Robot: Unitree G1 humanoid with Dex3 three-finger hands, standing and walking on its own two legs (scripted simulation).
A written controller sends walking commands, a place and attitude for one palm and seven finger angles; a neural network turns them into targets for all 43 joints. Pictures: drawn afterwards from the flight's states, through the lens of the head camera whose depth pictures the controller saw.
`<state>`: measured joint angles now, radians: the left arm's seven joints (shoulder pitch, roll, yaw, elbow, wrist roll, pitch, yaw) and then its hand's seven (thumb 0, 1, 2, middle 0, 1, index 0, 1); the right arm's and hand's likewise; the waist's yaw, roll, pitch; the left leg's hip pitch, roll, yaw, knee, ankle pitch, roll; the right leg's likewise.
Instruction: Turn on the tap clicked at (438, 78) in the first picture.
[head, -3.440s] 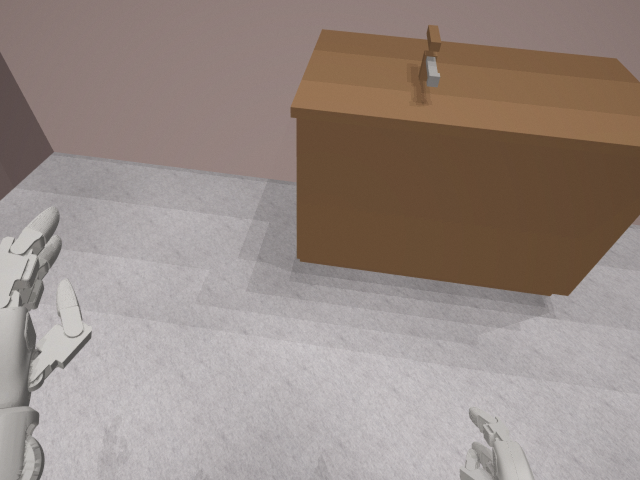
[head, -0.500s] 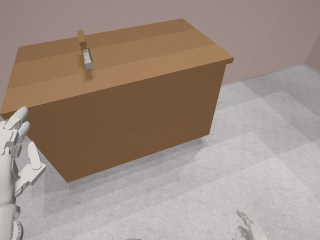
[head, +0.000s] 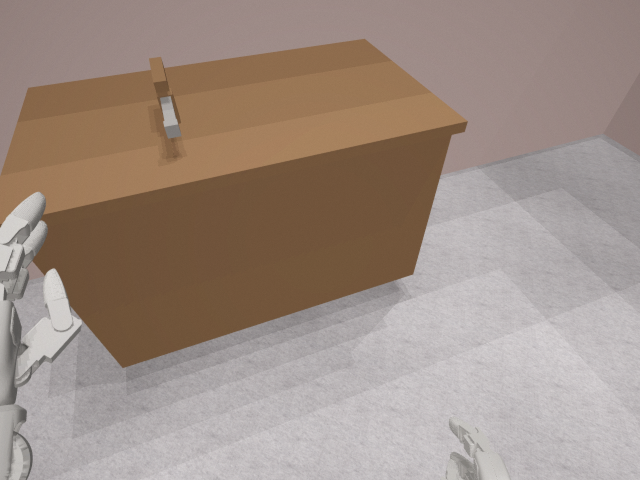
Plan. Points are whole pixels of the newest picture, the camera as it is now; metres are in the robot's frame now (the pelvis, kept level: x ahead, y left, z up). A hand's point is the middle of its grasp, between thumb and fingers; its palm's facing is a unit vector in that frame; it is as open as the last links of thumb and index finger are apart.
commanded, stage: take the last steps up to it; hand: left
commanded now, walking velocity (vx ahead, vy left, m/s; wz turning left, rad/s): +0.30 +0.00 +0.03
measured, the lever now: (172, 128) +0.76 +0.36 +0.05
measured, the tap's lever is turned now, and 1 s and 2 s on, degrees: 0 0 0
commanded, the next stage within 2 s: come to a stop and stand still in 1.48 s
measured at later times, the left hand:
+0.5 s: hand (124, 238) +0.31 +0.23 +0.18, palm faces +0.44 -0.82 -0.37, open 7.5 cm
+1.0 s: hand (171, 177) +0.42 +0.22 +0.18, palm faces +0.43 -0.81 -0.40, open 7.5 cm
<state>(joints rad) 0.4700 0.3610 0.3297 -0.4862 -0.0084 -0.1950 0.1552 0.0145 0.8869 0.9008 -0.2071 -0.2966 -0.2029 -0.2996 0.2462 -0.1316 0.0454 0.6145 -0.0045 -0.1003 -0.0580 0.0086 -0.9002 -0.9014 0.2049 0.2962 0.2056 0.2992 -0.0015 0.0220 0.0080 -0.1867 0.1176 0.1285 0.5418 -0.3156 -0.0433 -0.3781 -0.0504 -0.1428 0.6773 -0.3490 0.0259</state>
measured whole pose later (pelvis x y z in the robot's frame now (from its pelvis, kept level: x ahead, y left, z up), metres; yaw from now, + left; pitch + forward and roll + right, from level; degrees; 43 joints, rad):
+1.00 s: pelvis +0.22 -0.02 -0.01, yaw +2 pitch -1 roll +0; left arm 0.49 0.36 0.36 -0.58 -0.02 -0.23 0.17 0.01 0.88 0.90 -0.21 -0.30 -0.21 -0.30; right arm 0.22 -0.26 -0.03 0.59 0.00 -0.06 -0.08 0.01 -0.90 -0.90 0.20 0.30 0.20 0.30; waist 0.01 -0.02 0.07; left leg -0.34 0.07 0.15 0.54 -0.17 0.02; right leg -0.19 -0.07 -0.15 0.62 -0.40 0.00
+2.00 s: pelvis +0.33 -0.06 +0.00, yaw +2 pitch -2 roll -1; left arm 0.47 0.38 0.34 -0.53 -0.04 -0.17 0.14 0.01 0.89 0.90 -0.21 -0.30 -0.21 -0.30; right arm 0.17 -0.13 0.07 0.56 -0.01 -0.09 -0.03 0.01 -0.90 -0.90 0.21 0.30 0.21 0.30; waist 0.01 0.03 0.08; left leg -0.30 0.10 0.12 0.53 -0.18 -0.01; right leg -0.22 0.01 -0.11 0.49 -0.20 -0.01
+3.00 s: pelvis +0.34 -0.01 +0.01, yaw +1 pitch -1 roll +0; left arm 0.38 0.37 0.35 -0.39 -0.02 -0.21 0.08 0.01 0.88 0.90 -0.21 -0.30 -0.21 -0.30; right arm 0.24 -0.19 0.04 0.56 -0.01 -0.15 -0.03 0.01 -0.90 -0.90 0.20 0.30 0.20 0.30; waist 0.04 -0.04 0.05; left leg -0.22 -0.04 0.08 0.44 -0.22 0.07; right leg -0.23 -0.03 -0.03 0.44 -0.19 0.02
